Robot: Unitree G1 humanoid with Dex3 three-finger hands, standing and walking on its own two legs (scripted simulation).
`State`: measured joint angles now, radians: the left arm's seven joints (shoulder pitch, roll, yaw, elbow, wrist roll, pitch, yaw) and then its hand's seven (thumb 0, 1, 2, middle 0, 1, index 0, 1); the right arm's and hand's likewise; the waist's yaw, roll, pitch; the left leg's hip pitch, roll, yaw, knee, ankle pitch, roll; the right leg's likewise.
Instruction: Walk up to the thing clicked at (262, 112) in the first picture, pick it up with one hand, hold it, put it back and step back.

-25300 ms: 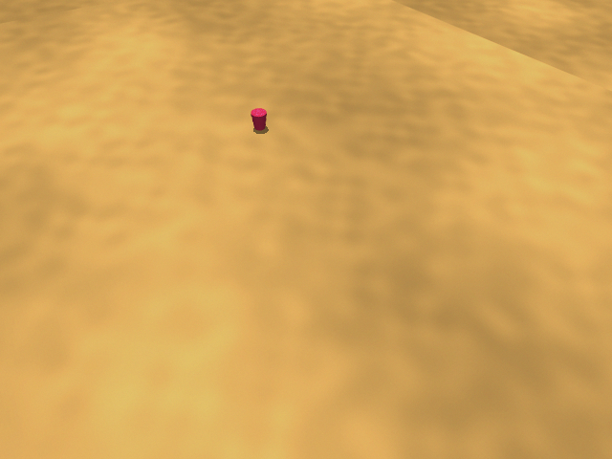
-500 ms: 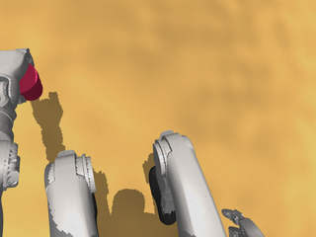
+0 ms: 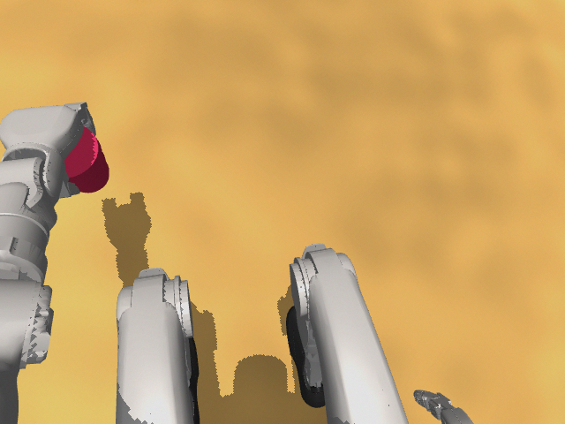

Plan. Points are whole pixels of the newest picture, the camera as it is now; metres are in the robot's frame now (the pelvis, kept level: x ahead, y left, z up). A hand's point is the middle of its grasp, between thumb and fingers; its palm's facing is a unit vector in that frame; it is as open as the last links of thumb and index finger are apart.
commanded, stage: lift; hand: left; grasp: from above
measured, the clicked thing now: (78, 164) +0.50 +0.24 -0.16
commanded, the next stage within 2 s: hold in 1.30 s
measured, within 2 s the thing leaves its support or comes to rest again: neither
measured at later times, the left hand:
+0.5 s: hand out of the picture +0.41 +0.26 +0.06, palm faces -0.44 -0.09 -0.89, open 10.9 cm
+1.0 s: hand out of the picture +0.38 +0.23 +0.22, palm faces -0.44 -0.11 -0.89, open 10.9 cm
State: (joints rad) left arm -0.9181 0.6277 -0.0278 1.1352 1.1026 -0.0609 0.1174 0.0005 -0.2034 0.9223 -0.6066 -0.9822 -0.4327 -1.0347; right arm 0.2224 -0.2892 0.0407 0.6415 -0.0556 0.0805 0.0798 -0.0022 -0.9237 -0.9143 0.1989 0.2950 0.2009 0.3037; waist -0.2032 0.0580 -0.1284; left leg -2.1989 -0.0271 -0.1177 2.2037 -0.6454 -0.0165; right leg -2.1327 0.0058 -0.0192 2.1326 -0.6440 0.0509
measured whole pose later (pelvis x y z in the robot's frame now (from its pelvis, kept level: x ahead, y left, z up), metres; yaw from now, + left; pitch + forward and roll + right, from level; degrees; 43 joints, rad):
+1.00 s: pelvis +0.05 -0.01 +0.30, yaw +4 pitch +16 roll -1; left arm -0.41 0.38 -0.19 0.88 0.97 0.03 0.14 0.00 -0.18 0.87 -0.58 -1.00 -0.43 -1.03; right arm 0.24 -0.24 -0.02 0.72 0.04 0.02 -0.06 0.00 -0.92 -0.91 0.20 0.30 0.20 0.30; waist -0.07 0.04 -0.14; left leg -0.93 0.03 -0.03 1.12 -0.46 -0.02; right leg -0.92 0.00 0.02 1.09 -0.45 0.03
